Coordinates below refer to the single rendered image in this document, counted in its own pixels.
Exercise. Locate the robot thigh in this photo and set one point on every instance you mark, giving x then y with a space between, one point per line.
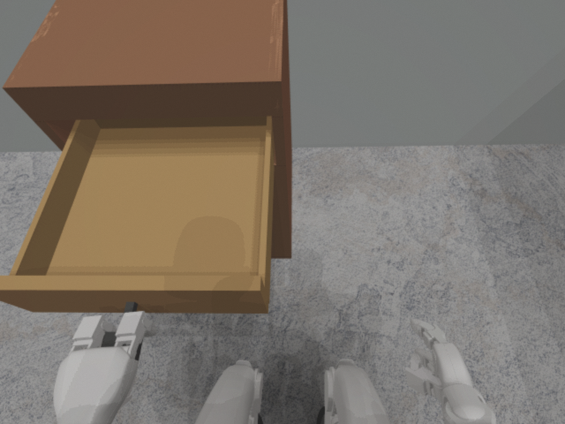
350 394
236 395

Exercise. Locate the drawer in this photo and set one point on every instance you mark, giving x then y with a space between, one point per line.
174 214

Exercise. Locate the left robot thigh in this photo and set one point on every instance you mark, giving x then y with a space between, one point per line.
236 395

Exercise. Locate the cabinet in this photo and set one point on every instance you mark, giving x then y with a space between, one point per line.
122 59

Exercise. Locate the robot right hand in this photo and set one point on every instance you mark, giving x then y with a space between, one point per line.
443 367

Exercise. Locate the handle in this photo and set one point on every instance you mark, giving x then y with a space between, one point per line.
109 338

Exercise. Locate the right robot thigh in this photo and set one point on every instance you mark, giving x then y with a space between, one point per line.
350 394

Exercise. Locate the right robot forearm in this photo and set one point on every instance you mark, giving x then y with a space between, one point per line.
462 404

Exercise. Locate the robot left hand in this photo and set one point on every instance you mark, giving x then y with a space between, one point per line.
94 383

